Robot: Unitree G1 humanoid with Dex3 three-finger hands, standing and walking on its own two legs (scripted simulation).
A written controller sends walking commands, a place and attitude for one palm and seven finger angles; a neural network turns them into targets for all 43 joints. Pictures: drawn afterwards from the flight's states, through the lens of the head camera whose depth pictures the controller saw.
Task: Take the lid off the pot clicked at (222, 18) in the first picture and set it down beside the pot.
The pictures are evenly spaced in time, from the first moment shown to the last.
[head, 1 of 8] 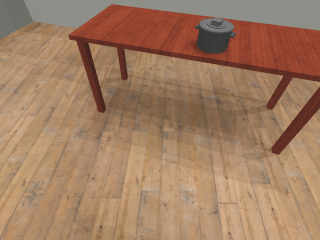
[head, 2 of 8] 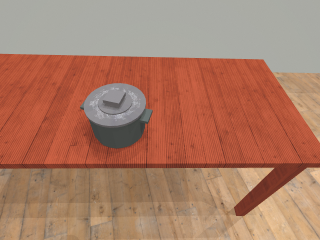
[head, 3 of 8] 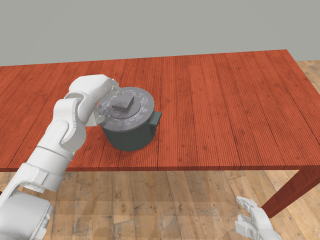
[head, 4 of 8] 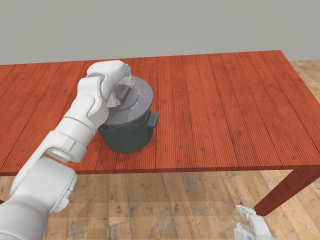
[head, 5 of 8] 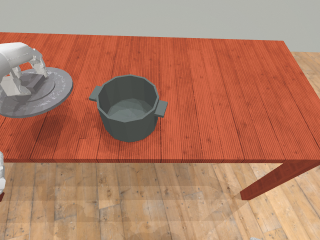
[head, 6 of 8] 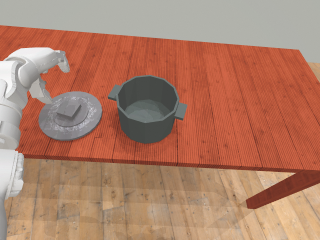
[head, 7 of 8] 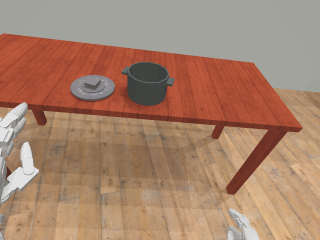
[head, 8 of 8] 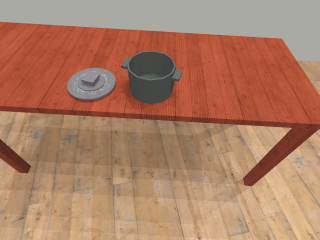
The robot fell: no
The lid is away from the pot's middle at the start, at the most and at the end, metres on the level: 0.00 0.24 0.24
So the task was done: yes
